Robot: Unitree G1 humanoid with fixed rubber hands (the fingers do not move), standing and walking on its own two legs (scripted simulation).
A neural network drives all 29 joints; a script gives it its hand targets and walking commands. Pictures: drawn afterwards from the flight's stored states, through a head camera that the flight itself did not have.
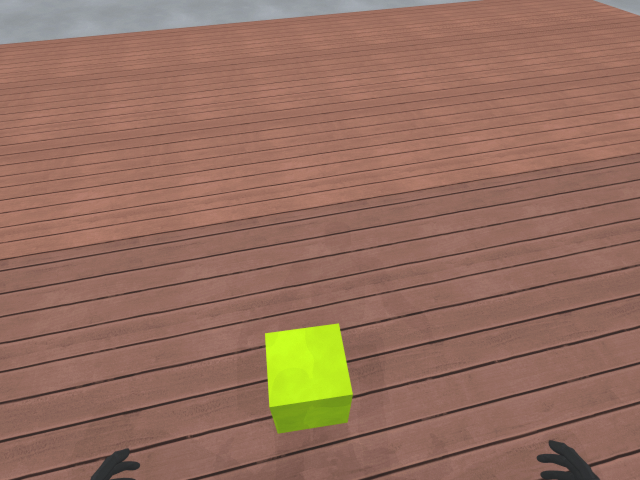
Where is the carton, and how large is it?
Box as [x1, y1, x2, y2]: [265, 323, 352, 433]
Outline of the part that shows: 338,323 265,333 269,407 278,433 347,422 352,393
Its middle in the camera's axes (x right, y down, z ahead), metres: -0.04 +0.41 +1.13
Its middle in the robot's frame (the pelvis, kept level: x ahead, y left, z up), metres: +0.47 +0.05 -0.66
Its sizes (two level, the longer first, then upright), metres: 0.210 0.200 0.250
